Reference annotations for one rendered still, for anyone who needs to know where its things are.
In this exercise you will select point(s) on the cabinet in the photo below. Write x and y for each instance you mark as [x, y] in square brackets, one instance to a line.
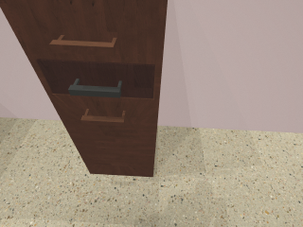
[137, 27]

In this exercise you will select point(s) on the drawer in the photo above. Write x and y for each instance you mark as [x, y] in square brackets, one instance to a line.
[137, 78]

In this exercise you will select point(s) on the handle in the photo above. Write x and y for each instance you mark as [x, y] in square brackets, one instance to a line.
[83, 47]
[103, 120]
[100, 91]

